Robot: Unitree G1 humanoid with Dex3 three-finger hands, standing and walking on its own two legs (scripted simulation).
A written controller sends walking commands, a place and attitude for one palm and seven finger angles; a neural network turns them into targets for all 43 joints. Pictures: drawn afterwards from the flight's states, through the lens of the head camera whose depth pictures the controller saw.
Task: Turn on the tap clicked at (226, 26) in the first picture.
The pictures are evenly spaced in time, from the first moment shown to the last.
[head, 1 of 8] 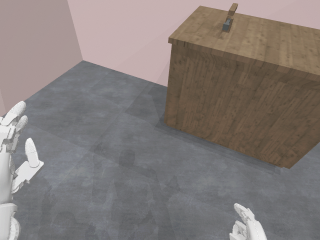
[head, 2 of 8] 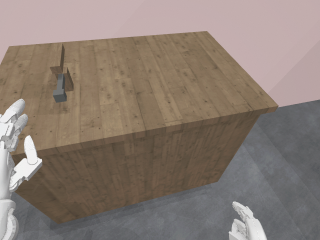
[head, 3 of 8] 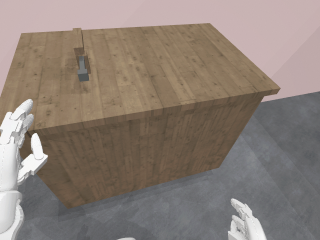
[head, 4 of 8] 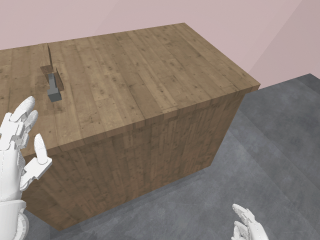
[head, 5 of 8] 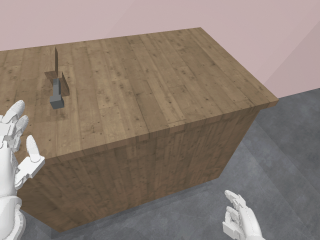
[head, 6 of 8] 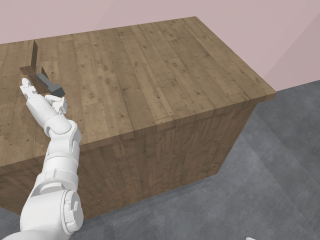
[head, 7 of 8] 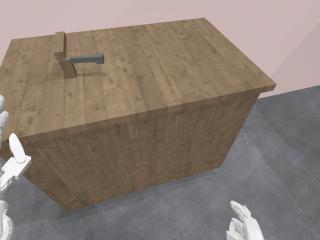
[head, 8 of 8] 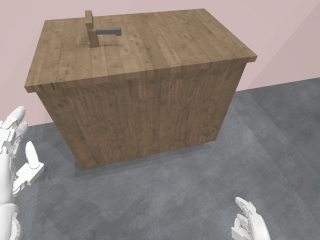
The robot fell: no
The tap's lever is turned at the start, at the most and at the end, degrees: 0 80 80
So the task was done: yes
